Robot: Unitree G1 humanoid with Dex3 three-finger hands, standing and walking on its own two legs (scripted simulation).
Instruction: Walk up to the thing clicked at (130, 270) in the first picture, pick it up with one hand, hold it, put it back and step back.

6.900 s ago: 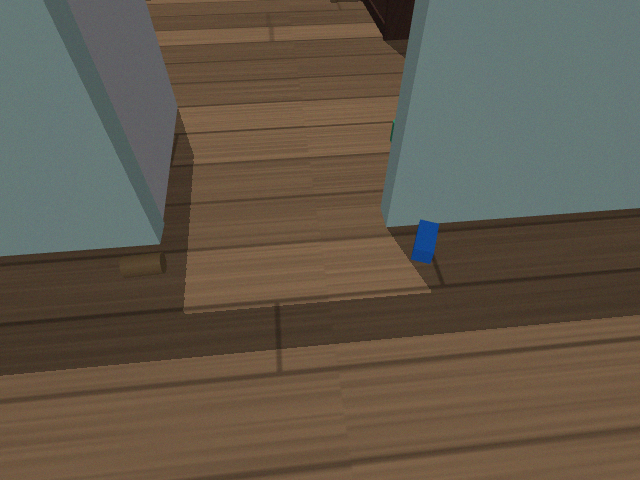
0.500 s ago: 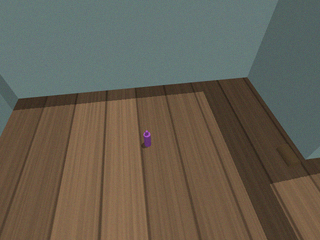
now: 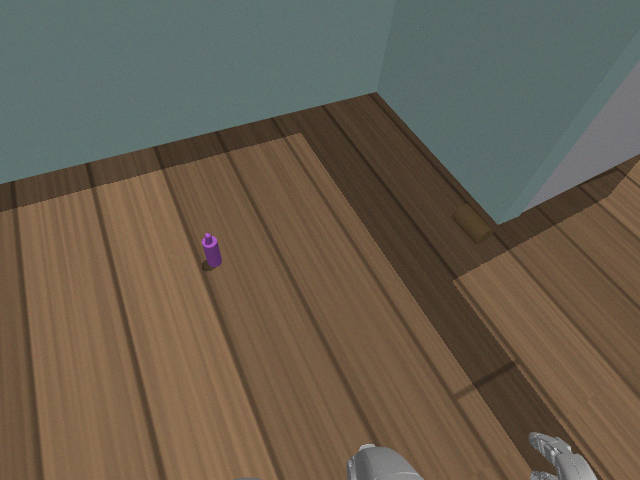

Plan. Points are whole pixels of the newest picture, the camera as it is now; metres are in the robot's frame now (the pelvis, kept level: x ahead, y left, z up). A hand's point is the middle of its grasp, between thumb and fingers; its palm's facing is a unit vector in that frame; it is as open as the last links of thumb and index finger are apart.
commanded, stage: walk up
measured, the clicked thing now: (472, 224) +1.08 -0.63 -0.73
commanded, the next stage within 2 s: stand in 1.80 s
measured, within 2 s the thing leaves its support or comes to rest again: neither
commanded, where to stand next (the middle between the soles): +0.07 -0.04 m, yaw -31 degrees
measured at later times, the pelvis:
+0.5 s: pelvis +0.00 -0.03 -0.01, yaw -17 degrees
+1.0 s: pelvis +0.00 -0.03 -0.02, yaw -27 degrees
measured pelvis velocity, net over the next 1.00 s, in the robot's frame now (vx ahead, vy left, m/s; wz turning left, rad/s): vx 0.00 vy -0.03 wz -0.48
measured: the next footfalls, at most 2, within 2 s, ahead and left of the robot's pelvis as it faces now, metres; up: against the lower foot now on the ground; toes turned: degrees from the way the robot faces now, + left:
right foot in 0.26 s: +0.02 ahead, -0.14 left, +0.00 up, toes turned -11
left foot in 0.62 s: +0.12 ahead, +0.08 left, +0.00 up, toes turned -27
